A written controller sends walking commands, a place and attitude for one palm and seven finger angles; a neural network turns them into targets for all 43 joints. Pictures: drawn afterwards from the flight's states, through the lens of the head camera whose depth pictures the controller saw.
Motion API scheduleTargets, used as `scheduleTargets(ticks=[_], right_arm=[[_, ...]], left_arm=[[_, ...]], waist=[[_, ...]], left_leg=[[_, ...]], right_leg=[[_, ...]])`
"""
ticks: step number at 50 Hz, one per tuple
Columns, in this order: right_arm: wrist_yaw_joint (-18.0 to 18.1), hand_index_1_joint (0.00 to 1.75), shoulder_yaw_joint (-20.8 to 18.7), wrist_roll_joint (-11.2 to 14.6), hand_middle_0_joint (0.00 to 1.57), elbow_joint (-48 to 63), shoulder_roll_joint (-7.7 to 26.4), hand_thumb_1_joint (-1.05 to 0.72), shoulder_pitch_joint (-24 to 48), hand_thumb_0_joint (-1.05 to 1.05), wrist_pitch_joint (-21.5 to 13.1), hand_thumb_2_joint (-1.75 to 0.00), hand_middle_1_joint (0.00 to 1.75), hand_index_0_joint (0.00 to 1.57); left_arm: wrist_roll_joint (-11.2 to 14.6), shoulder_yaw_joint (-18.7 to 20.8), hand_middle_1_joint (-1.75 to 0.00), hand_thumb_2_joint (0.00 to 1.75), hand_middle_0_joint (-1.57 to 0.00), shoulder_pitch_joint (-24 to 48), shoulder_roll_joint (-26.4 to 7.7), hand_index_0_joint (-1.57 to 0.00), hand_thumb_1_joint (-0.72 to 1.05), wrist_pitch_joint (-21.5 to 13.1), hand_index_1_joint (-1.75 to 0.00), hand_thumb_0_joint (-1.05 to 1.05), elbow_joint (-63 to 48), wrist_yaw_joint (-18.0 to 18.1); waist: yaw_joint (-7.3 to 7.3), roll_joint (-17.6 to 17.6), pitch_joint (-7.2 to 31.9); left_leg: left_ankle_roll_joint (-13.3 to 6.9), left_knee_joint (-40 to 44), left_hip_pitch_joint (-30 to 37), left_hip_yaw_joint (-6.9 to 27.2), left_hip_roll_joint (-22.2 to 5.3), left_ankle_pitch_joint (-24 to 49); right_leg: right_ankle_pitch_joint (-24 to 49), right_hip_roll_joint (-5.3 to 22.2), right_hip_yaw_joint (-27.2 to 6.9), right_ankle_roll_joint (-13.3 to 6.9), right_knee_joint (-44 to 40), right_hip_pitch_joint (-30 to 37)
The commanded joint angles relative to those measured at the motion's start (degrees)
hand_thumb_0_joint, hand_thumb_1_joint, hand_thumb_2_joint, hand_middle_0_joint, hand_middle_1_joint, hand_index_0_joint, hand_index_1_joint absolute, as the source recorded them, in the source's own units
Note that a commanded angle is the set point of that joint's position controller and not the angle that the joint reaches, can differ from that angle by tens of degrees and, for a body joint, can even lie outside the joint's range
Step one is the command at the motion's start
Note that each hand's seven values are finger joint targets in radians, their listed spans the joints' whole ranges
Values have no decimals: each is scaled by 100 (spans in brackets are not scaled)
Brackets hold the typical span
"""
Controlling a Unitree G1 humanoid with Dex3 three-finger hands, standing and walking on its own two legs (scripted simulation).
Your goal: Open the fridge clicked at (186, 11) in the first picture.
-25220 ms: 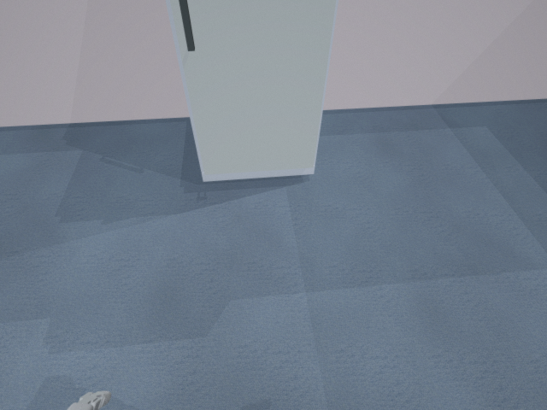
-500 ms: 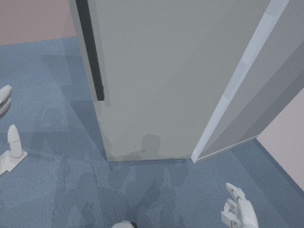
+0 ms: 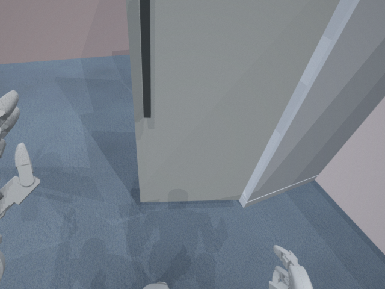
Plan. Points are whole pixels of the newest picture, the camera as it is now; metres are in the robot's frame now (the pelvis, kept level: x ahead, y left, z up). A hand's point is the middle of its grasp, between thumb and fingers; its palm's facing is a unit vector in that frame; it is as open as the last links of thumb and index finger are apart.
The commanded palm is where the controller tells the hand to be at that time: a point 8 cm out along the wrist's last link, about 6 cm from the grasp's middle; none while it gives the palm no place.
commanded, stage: stop stepping back and stand still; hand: left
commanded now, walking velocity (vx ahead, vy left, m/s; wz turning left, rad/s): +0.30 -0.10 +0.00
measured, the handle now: (146, 47) +0.63 +0.24 +0.20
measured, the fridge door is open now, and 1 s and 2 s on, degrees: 71 71 71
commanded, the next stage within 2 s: let the arm hang, fingers relaxed in 0.66 s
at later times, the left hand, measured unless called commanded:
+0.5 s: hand out of the picture +0.11 +0.34 +0.18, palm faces +0.50 -0.79 -0.36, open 7.4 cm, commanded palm +0.03 +0.36 +0.19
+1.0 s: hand out of the picture +0.00 +0.23 -0.14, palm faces +0.05 -0.97 -0.25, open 7.4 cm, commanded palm none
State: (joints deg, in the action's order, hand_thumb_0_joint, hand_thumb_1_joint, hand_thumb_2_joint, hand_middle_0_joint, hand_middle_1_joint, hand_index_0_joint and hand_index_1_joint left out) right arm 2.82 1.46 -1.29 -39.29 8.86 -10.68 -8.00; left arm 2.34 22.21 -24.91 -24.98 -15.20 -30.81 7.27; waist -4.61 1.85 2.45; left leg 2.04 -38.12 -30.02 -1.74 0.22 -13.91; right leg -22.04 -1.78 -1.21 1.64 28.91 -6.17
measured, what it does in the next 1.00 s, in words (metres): walks backwards: left foot, then right foot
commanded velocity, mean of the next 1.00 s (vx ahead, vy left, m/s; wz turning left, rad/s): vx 0.13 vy -0.07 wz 0.00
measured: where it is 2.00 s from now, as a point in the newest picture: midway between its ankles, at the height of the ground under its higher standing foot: outside the picture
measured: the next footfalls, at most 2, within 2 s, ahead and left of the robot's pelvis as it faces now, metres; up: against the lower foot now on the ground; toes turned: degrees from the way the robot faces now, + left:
left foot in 0.02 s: +0.17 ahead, +0.05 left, +0.00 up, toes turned +1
right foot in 0.22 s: -0.03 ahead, -0.06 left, +0.01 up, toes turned -5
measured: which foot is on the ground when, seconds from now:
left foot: up 0.00-0.00, down 0.02-0.18, up 0.20-0.38, down 0.40-0.96, up 0.98-1.00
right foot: down 0.00-0.02, up 0.04-0.20, down 0.22-0.38, up 0.40-0.60, down 0.62-1.00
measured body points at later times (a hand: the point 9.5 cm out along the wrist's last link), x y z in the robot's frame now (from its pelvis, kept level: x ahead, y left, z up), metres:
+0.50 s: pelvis -0.11 +0.06 +0.00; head -0.13 +0.08 +0.45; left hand +0.07 +0.37 +0.20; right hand +0.02 -0.19 -0.08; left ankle -0.07 +0.19 -0.72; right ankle -0.08 -0.04 -0.68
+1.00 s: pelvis -0.11 +0.04 -0.01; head -0.10 +0.02 +0.44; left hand -0.01 +0.28 -0.12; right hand +0.03 -0.20 -0.14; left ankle -0.08 +0.19 -0.72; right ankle -0.09 -0.05 -0.72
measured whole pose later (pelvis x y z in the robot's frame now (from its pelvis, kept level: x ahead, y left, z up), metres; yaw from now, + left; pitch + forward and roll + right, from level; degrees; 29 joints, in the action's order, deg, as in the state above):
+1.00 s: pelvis -0.11 +0.04 -0.01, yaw +6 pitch +0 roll +3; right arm 0.1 -0.4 -2.6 -46.5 15.0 -9.6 1.0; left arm -1.9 0.3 -13.3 -10.4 3.2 40.5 -0.8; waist 2.8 -0.8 -1.0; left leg 0.9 -44.2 -25.1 -1.3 -0.6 -22.6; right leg -23.0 1.7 0.7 -1.2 46.0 -22.5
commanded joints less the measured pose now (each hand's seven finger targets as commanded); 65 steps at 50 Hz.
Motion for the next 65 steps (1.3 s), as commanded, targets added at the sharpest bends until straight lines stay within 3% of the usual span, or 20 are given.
scheduleTargets(ticks=[1,3,7,9,10,17,19,22,28,29,31,37,38,40,42,46,48,54,58,65], right_arm=[[238,30,-365,147,20,1090,1197,-90,501,0,-338,-90,30,20],[122,30,-402,78,20,1194,1109,-90,468,0,-348,-90,30,20],[-111,30,-489,-20,20,1462,881,-90,369,0,-266,-90,30,20],[-126,30,-531,175,20,1380,846,-90,125,0,-103,-90,30,20],[-83,30,-533,152,20,1332,973,-90,285,0,-27,-90,30,20],[299,30,-387,40,20,823,987,-90,41,0,-204,-90,30,20],[333,30,-427,96,20,1033,1220,-90,26,0,-355,-90,30,20],[84,30,-491,21,20,1067,1074,-90,179,0,-284,-90,30,20],[32,30,-442,-2,20,1212,992,-90,187,0,-72,-90,30,20],[62,30,-446,19,20,1207,964,-90,186,0,-47,-90,30,20],[93,30,-464,78,20,1227,871,-90,154,0,-52,-90,30,20],[154,30,-277,7,20,850,796,-90,214,0,-215,-90,30,20],[-427,30,-560,-14,20,-369,1434,-90,-143,0,-62,-90,30,20],[-310,30,-578,-50,20,40,1637,-90,-277,0,443,-90,30,20],[-207,30,-561,-220,20,405,1772,-90,-69,0,500,-90,30,20],[-190,30,-366,-190,20,-6,1483,-90,465,0,668,-90,30,20],[-246,30,-315,-44,20,-149,974,-90,273,0,827,-90,30,20],[-160,30,-439,-27,20,-1051,827,-90,-163,0,886,-90,30,20],[-89,30,-386,-47,20,-1511,1035,-90,-162,0,752,-90,30,20],[-98,30,-324,-3,20,-2035,1080,-90,-113,0,767,-90,30,20]], left_arm=[[84,639,-30,90,-20,868,-950,-20,90,93,-30,0,-584,7],[136,1060,-30,90,-20,517,-1225,-20,90,47,-30,0,-967,42],[196,1037,-30,90,-20,-1190,-1018,-20,90,193,-30,0,-1505,23],[107,1255,-30,90,-20,-1632,-1278,-20,90,236,-30,0,-1662,80],[132,1049,-30,90,-20,-993,-1124,-20,90,247,-30,0,-2215,63],[-160,501,-30,90,-20,939,-730,-20,90,251,-30,0,-241,373],[-95,418,-30,90,-20,1054,-719,-20,90,103,-30,0,-780,361],[-110,803,-30,90,-20,252,-953,-20,90,9,-30,0,-920,159],[-146,1002,-30,90,-20,-614,-976,-20,90,120,-30,0,-1067,275],[-162,1055,-30,90,-20,-737,-1038,-20,90,199,-30,0,-782,291],[-85,1177,-30,90,-20,-73,-1268,-20,90,239,-30,0,-728,321],[-119,670,-30,90,-20,458,-765,-20,90,95,-30,0,-451,319],[-570,-1446,-30,90,-20,519,578,-20,90,1212,-30,0,3652,-446],[-401,-1572,-30,90,-20,-127,1001,-20,90,1720,-30,0,3992,-665],[-426,-1661,-30,90,-20,609,846,-20,90,1697,-30,0,4027,-762],[-400,-1701,-30,90,-20,470,403,-20,90,1528,-30,0,6047,-746],[-424,-1810,-30,90,-20,741,-126,-20,90,1450,-30,0,6666,-744],[-450,-1718,-30,90,-20,1331,413,-20,90,1333,-30,0,7800,-573],[-306,-1907,-30,90,-20,1179,659,-20,90,1371,-30,0,8358,-592],[-303,-2014,-30,90,-20,1411,404,-20,90,1409,-30,0,9103,-634]], waist=[[467,-2619,-148],[280,-2220,467],[157,-1953,760],[184,1068,602],[375,1197,89],[695,-428,-230],[662,-2391,-387],[630,-1344,-489],[389,-1579,-8],[353,-998,-38],[417,1186,-260],[539,347,-332],[1008,-320,-602],[585,-1643,-63],[682,-424,-241],[130,257,294],[397,1231,-19],[620,-46,236],[437,-520,430],[461,-288,-82]], left_leg=[[-354,2806,1522,2452,-1248,-640],[535,4241,647,2642,-1410,-3842],[920,3553,-169,443,-496,-1866],[327,-1313,568,-487,381,-1193],[21,-3249,-126,484,115,-1032],[-322,610,1683,-483,-270,-1086],[-897,2287,2282,2079,-1632,-1378],[-1373,3013,847,3107,-2242,-2928],[-556,1905,-702,516,-1243,-2807],[-452,842,-880,172,-917,-2628],[-209,-2424,-1409,-119,-154,-1559],[-261,-253,1348,-327,-371,-628],[-220,-57,1129,-308,-743,280],[-1069,1302,1070,2011,-2071,1528],[-1546,1835,373,2774,-2245,301],[-684,527,206,970,-948,1084],[-155,-826,207,153,35,-1587],[-182,-186,973,174,-162,-973],[-506,1364,2332,682,-832,1696],[-405,1954,1869,582,-660,475]], right_leg=[[-937,-329,270,-171,1346,-1877],[-1269,-837,331,-366,2491,-561],[-1002,-868,989,-547,565,1361],[-923,1140,-836,-1217,-1543,-613],[-1126,2197,-2039,-1675,-1765,-1849],[-1821,1228,-362,-977,-444,-1983],[-1039,118,618,-295,2154,-2858],[-455,311,90,-211,3473,-2560],[-482,-128,1064,-381,594,705],[-794,133,584,-563,-31,800],[-1337,2253,-2964,-1638,-1713,-21],[-968,1501,-706,-1041,-1105,-1876],[1674,1723,789,-625,540,-2016],[-865,417,722,-51,2807,-2565],[-1178,494,17,-62,3519,-2542],[743,506,-81,-82,422,-394],[1105,2088,-2138,-875,-1170,-1098],[3717,1507,-1058,-1183,-478,-112],[2430,757,-319,-407,-494,-444],[1509,764,-272,-407,-1118,-85]])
